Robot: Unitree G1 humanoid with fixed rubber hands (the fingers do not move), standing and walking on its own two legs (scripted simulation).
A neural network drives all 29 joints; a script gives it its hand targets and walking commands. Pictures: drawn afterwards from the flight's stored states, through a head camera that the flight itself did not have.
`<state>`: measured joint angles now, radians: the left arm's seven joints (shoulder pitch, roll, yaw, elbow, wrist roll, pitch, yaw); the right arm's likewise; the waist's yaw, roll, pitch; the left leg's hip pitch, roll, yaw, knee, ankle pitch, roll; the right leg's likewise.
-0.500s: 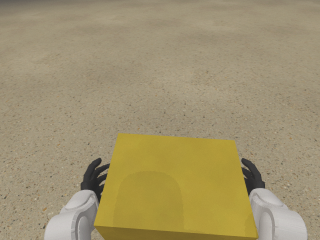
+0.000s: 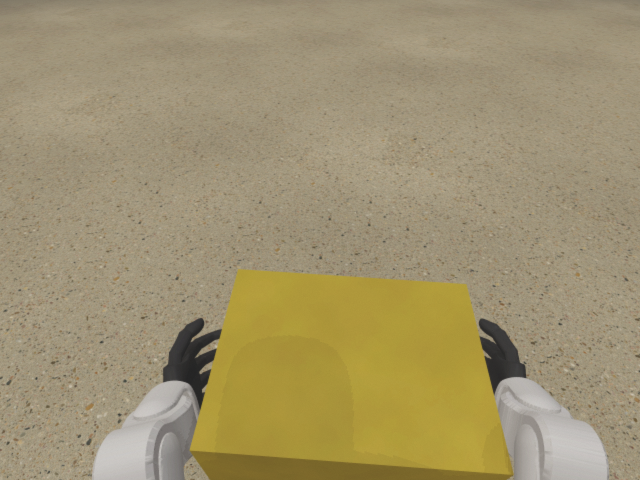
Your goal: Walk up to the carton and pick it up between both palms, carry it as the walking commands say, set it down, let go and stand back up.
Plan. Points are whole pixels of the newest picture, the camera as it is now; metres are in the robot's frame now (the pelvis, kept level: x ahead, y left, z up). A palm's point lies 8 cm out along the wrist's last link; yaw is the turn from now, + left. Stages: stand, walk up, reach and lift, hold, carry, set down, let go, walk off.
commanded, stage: carry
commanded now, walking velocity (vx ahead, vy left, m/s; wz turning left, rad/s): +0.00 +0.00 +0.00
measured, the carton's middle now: (340, 410) +0.23 +0.00 +0.01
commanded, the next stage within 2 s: hold in 1.22 s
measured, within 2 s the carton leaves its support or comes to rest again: neither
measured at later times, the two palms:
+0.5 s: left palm (176, 360) +0.26 +0.19 +0.07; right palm (469, 362) +0.26 -0.15 +0.06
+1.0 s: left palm (183, 356) +0.27 +0.19 +0.06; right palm (466, 361) +0.27 -0.15 +0.05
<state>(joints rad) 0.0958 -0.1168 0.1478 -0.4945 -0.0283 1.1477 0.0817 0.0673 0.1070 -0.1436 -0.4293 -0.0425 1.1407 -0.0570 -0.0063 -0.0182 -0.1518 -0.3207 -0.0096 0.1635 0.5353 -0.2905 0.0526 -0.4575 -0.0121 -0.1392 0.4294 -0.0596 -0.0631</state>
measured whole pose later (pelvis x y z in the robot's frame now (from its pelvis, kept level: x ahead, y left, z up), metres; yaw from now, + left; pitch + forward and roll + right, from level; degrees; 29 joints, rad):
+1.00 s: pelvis +0.04 +0.02 +0.00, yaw +0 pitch +6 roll -1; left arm 0.07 -0.12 0.15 -0.32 -0.03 0.93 0.06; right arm 0.07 0.08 -0.14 -0.26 -0.04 0.92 -0.04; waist -0.01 0.02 -0.15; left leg -0.31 -0.02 0.16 0.54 -0.34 0.08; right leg -0.46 -0.02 -0.14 0.46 -0.11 -0.04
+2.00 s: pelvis +0.04 -0.02 +0.01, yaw +5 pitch -1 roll +1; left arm -0.02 -0.05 0.10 0.02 0.05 0.69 -0.01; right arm 0.00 0.00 -0.10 -0.02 -0.04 0.72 -0.08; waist -0.01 0.05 -0.03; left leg -0.14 -0.03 0.06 0.45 -0.29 0.04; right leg -0.30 0.01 -0.12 0.45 -0.14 -0.07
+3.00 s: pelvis +0.03 -0.01 -0.04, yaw +11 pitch +22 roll -2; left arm -0.38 -0.02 0.11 0.65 0.08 0.00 0.06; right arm -0.30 -0.03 -0.28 0.60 -0.09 -0.02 -0.03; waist -0.05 0.09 0.06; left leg -0.83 -0.12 -0.14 0.85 -0.39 0.04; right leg -0.89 0.06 -0.01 0.72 -0.22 -0.02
